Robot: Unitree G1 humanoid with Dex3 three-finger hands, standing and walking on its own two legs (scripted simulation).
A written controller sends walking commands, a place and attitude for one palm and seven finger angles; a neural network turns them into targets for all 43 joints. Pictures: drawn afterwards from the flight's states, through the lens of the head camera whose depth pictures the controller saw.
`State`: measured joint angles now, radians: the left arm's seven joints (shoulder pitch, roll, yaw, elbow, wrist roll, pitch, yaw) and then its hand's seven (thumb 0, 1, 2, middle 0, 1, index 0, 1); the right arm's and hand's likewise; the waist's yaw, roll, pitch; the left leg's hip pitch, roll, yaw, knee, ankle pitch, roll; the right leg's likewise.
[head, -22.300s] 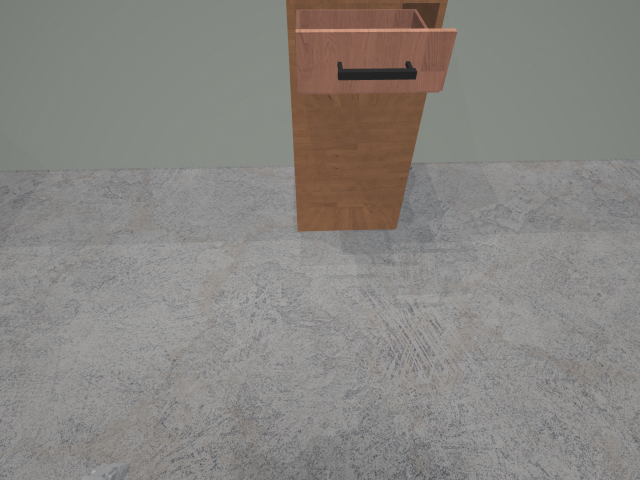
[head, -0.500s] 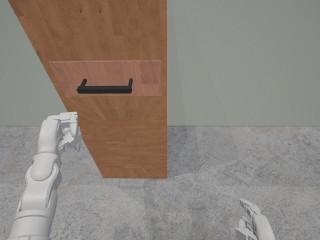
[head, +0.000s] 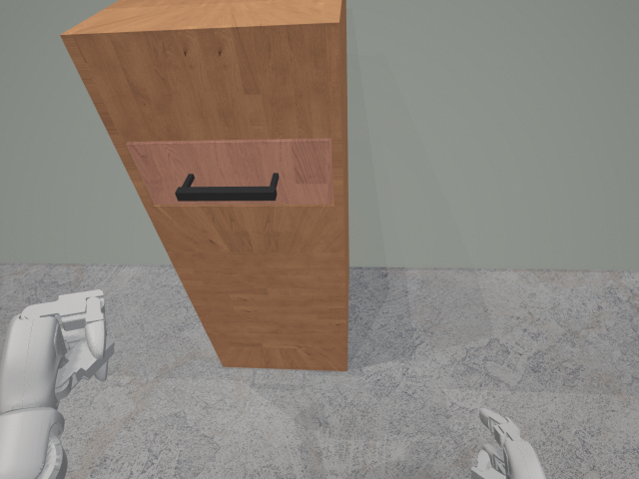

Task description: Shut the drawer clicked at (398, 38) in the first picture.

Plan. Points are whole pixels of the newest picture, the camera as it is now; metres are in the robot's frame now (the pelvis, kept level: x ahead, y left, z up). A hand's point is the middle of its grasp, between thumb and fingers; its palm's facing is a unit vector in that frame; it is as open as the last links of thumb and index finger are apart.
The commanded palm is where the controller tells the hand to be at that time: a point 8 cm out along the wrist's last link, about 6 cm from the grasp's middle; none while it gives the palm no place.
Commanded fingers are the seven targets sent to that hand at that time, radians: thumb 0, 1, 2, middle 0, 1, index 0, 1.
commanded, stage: draw the hand back to the body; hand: left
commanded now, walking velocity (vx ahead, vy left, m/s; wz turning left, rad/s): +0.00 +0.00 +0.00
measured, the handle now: (229, 186) +0.61 +0.25 +0.04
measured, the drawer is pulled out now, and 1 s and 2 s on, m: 0.00 0.00 0.00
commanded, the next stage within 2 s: step back with the hand held close in 0.24 s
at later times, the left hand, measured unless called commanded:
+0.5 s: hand (66, 357) +0.18 +0.26 +0.16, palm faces +0.40 -0.81 -0.43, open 3.3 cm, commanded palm +0.12 +0.30 +0.17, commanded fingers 0.00 0.90 0.90 -1.40 -1.60 -1.40 -1.60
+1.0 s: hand (34, 417) +0.13 +0.27 +0.14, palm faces +0.35 -0.81 -0.47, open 3.2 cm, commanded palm +0.07 +0.31 +0.17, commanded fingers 0.00 0.90 0.90 -1.40 -1.60 -1.40 -1.60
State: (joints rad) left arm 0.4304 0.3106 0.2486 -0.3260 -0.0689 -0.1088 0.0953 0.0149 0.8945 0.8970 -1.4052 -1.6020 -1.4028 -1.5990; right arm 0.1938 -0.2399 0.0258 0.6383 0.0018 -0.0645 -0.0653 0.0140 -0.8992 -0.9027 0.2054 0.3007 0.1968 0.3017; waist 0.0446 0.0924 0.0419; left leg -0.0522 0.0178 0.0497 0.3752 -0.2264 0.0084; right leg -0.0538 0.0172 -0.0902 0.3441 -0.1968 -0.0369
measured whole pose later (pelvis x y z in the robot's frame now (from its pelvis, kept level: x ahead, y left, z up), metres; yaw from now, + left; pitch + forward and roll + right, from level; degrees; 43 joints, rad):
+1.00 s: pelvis -0.06 +0.03 -0.02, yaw +1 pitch +1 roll -1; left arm 0.62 0.37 0.35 -0.58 -0.03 -0.21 0.13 0.01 0.89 0.90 -1.41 -1.60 -1.40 -1.60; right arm 0.17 -0.21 0.00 0.54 0.00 -0.04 -0.08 0.01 -0.90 -0.90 0.21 0.30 0.20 0.30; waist 0.01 0.03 0.03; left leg -0.39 -0.02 0.04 0.60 -0.25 0.05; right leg -0.37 -0.03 -0.09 0.53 -0.18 0.00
